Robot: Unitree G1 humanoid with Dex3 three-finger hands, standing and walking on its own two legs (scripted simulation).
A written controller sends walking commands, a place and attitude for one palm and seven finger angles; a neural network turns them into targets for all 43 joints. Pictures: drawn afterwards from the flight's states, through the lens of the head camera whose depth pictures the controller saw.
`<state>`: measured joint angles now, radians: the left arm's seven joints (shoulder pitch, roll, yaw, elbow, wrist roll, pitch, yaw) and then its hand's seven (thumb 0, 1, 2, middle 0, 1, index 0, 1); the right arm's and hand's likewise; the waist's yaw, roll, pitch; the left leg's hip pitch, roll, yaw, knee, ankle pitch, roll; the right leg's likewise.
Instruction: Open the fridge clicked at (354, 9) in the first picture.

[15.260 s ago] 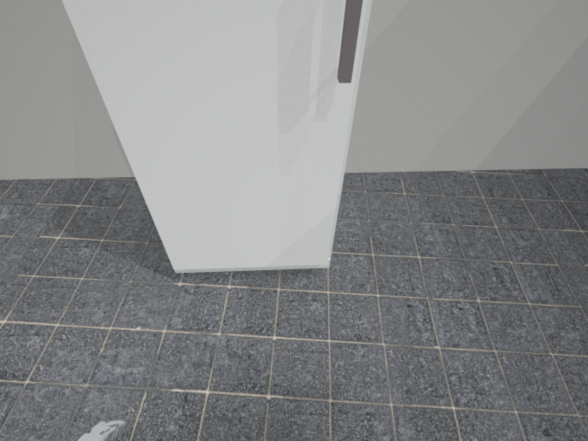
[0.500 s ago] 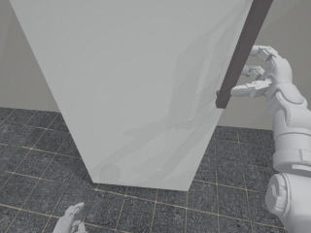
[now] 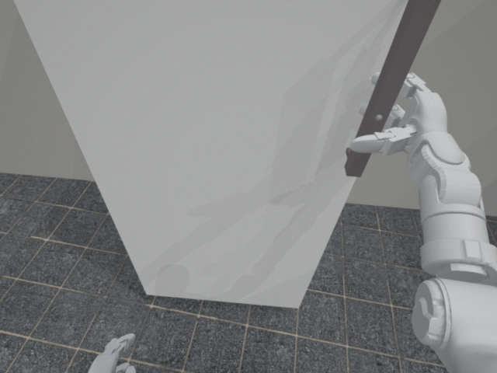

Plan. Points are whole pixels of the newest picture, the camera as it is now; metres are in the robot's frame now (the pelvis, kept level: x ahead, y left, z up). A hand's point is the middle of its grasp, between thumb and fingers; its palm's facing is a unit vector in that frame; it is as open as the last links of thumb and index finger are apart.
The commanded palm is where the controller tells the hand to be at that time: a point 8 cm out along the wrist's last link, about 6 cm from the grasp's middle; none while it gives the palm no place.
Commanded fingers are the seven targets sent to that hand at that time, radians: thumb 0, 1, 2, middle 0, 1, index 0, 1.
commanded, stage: slide the fingers in behind the handle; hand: right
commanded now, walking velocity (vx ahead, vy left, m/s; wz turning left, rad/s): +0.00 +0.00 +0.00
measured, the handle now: (377, 95) +0.48 -0.16 +0.24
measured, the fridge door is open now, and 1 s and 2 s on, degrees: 0 0 0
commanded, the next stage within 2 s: grip the handle and tug to test in 0.78 s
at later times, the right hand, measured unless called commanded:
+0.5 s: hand (370, 117) +0.43 -0.14 +0.23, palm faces +0.03 +1.00 +0.01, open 14.0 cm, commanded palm +0.40 -0.19 +0.23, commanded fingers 0.00 0.50 -0.30 0.30 1.20 0.30 1.20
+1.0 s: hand (370, 119) +0.43 -0.14 +0.23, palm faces +0.03 +1.00 +0.00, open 13.8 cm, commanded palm +0.40 -0.19 +0.23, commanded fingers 0.00 0.17 -0.44 0.34 1.25 0.34 1.25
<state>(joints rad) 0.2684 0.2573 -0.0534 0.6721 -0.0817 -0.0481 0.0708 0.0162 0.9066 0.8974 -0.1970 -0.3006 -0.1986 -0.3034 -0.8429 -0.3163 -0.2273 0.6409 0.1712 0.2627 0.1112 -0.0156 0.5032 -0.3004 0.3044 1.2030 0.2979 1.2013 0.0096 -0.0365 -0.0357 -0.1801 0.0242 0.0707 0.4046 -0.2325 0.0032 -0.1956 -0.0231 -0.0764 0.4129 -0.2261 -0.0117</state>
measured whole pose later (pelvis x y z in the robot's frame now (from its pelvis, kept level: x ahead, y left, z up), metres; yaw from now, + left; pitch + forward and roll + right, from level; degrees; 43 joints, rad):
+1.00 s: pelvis -0.01 +0.00 +0.00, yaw +0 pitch -1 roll +0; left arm 0.24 0.25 -0.06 0.66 -0.07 -0.03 0.07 0.02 0.91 0.90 -0.20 -0.30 -0.20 -0.30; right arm -0.83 -0.28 -0.21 0.61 0.16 0.29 0.06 -0.02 0.46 -0.32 0.31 1.20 0.30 1.20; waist 0.01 -0.04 -0.04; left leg -0.16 0.02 0.07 0.39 -0.21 0.01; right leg -0.17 -0.03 -0.08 0.39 -0.21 -0.01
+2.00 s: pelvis +0.00 +0.01 +0.00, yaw +1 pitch +0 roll +0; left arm 0.24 0.25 -0.05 0.64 -0.08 -0.01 0.08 0.02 0.91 0.90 -0.20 -0.30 -0.20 -0.30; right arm -0.76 -0.30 -0.25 0.54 0.17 0.31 0.09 0.01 -0.64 -0.79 0.38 1.39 0.39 1.36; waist 0.03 -0.04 -0.04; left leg -0.15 0.01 0.05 0.37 -0.21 0.01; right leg -0.15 -0.04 -0.09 0.37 -0.21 0.00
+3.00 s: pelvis +0.04 +0.00 +0.00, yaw +2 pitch +2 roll +0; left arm 0.10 0.23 -0.07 0.52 -0.02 0.09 0.03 0.02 0.91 0.90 -0.20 -0.30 -0.20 -0.30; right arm -0.03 -0.26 -0.10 -0.44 0.15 0.24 -0.01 -0.06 -0.55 -0.72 0.38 1.37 0.23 1.31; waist -0.03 -0.07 -0.07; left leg -0.15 0.01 0.04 0.40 -0.29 0.00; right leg -0.18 -0.02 -0.05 0.47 -0.29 -0.01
